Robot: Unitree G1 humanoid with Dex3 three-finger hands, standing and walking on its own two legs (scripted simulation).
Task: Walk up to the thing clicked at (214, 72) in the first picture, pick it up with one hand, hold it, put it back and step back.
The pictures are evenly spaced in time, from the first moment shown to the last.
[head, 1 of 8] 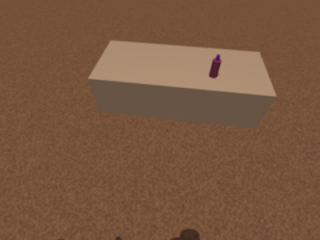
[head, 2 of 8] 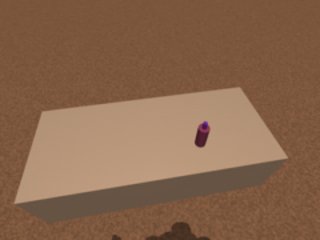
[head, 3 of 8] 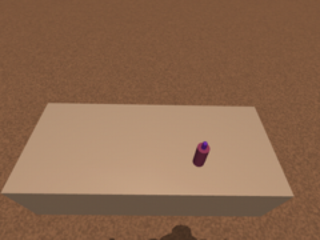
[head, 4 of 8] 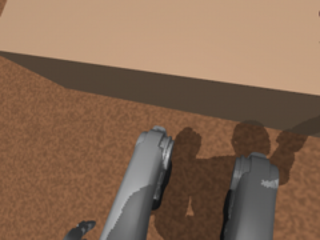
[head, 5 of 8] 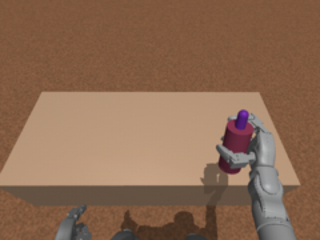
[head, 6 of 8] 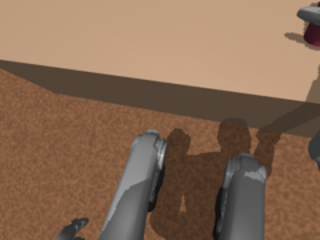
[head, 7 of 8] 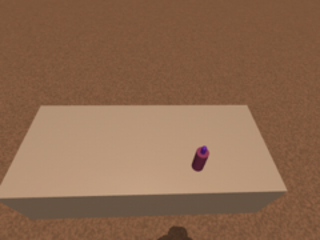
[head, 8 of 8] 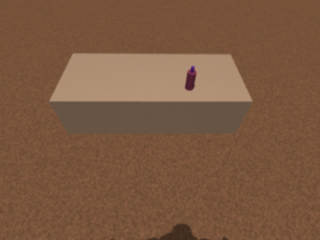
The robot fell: no
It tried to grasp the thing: yes
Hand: right
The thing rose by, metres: 0.36
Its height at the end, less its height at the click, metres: +0.00
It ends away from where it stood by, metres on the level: 0.04
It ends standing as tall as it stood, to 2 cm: yes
